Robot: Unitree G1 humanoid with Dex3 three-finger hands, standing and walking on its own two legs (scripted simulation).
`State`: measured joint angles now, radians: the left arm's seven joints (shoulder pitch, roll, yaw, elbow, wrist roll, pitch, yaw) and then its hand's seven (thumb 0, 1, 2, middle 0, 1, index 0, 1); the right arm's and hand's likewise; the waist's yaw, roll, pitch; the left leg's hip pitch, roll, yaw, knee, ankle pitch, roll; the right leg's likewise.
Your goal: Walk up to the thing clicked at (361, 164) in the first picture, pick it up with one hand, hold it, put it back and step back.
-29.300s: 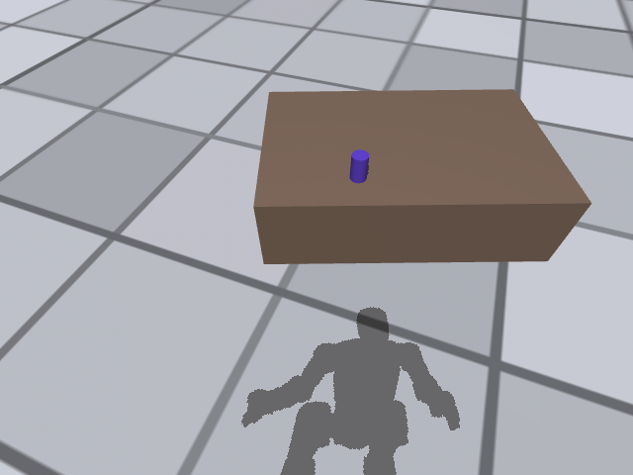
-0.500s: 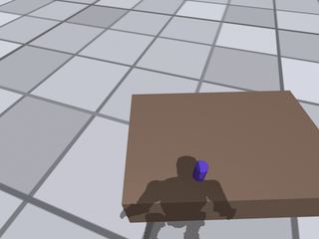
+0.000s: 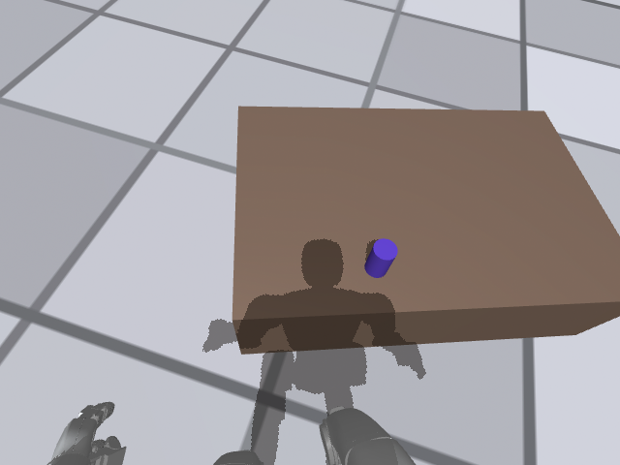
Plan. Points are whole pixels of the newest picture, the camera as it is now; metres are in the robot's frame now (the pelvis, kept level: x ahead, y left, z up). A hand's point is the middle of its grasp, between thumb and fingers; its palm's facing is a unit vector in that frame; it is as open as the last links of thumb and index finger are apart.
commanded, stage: step back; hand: right
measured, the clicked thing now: (380, 258) +0.57 -0.23 -0.39
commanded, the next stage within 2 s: none
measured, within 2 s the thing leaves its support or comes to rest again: neither
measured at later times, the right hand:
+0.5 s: hand out of the picture -0.01 -0.29 -0.15, palm faces +0.01 +0.92 -0.40, open 7.4 cm
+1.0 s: hand out of the picture -0.14 -0.29 -0.13, palm faces +0.03 +0.89 -0.45, open 7.4 cm
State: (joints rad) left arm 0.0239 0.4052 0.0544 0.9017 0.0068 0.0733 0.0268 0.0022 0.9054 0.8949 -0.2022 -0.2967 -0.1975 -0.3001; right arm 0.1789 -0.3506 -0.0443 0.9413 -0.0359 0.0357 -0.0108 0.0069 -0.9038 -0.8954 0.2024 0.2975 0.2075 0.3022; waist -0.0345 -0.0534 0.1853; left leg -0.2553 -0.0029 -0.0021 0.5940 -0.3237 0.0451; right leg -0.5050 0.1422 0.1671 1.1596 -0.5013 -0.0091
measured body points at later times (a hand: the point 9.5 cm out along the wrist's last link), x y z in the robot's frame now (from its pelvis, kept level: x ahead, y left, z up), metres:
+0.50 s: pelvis -0.10 -0.01 +0.00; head -0.05 -0.03 +0.44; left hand +0.03 +0.29 -0.11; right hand -0.01 -0.33 -0.13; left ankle -0.14 +0.13 -0.67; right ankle -0.06 -0.13 -0.73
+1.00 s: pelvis -0.26 -0.02 -0.01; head -0.20 +0.00 +0.43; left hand -0.16 +0.30 -0.14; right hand -0.14 -0.34 -0.10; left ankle -0.16 +0.11 -0.73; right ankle -0.31 -0.16 -0.71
